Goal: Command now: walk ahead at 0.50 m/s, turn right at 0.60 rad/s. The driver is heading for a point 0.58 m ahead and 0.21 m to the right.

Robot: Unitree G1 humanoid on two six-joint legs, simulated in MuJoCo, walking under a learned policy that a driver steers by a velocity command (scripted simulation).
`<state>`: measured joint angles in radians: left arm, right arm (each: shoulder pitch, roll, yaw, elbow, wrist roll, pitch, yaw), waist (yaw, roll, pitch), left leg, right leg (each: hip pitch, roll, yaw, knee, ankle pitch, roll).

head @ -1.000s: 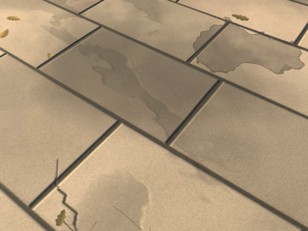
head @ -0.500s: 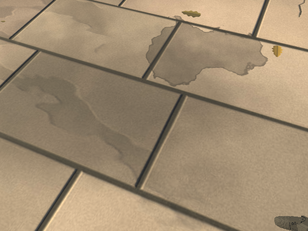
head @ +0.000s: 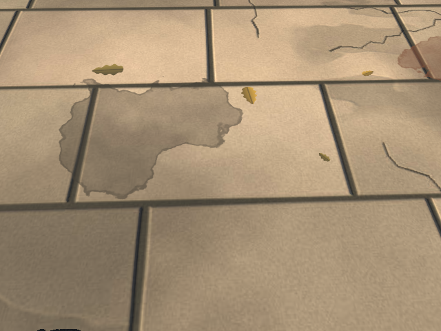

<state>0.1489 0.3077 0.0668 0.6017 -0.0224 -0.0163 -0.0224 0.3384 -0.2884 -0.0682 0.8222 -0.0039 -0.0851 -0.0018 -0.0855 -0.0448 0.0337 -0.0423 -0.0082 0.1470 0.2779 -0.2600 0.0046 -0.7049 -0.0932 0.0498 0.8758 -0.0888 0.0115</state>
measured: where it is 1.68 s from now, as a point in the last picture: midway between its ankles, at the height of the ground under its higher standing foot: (253, 305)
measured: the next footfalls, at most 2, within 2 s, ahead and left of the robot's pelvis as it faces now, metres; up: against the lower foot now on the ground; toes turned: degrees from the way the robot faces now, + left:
right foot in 0.18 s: +0.26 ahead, -0.14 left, +0.00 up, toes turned -9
left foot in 0.64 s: +0.59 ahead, -0.01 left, +0.00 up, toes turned -28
